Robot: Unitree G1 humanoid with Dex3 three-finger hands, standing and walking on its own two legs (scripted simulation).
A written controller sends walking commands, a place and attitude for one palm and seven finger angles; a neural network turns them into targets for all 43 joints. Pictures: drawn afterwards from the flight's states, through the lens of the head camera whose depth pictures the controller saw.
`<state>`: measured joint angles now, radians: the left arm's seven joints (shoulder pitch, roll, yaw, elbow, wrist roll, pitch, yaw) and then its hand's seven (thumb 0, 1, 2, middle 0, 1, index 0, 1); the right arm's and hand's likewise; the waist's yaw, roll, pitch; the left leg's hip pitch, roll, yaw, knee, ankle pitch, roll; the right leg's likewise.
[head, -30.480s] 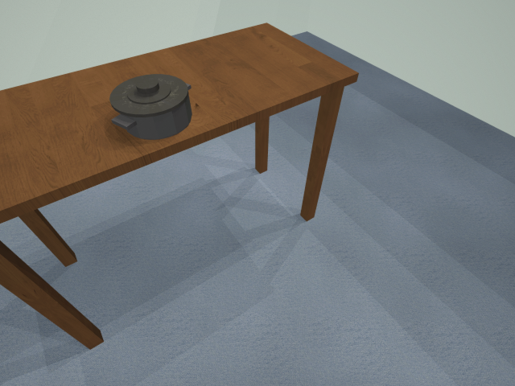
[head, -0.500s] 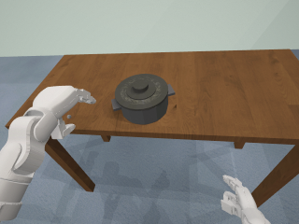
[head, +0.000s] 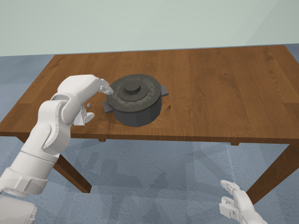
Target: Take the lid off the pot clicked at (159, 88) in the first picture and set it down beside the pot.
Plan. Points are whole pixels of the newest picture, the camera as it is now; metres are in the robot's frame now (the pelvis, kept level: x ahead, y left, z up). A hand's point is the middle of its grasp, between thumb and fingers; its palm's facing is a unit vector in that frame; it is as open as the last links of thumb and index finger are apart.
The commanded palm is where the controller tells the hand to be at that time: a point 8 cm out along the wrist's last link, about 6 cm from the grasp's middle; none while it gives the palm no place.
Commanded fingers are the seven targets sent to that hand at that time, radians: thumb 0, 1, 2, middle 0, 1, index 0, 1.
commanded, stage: move the open hand above the knob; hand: left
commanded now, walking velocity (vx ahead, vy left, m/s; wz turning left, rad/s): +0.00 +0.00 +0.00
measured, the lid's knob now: (132, 86) +0.50 +0.10 +0.09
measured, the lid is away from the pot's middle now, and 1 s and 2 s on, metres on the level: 0.01 0.01 0.01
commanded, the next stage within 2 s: lower the open fingers around the knob in 1.70 s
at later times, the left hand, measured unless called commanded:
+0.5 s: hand (111, 88) +0.41 +0.14 +0.16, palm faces -0.15 -0.07 -0.99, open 10.0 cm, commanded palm +0.40 +0.14 +0.23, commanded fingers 0.00 -0.33 1.53 -0.85 -0.08 -0.85 -0.08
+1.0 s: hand (125, 75) +0.46 +0.11 +0.17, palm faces -0.21 -0.05 -0.98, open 10.0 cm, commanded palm +0.45 +0.11 +0.23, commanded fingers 0.00 -0.33 1.53 -0.85 -0.08 -0.85 -0.08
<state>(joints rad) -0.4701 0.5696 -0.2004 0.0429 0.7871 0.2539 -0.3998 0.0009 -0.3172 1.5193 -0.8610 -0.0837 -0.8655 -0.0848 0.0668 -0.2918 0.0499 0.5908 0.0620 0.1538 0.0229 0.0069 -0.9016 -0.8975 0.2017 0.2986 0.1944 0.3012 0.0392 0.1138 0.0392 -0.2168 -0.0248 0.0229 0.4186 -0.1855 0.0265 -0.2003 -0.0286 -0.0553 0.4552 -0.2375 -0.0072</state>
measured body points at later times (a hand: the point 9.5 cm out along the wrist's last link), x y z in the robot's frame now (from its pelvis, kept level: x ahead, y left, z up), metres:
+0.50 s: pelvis +0.02 -0.01 +0.00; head +0.03 -0.06 +0.45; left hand +0.42 +0.14 +0.22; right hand +0.22 -0.23 -0.11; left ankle +0.02 +0.10 -0.74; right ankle +0.00 -0.11 -0.74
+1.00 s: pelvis +0.02 +0.00 +0.00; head +0.04 -0.05 +0.45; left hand +0.47 +0.11 +0.22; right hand +0.18 -0.25 -0.13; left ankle +0.02 +0.10 -0.74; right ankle +0.00 -0.11 -0.74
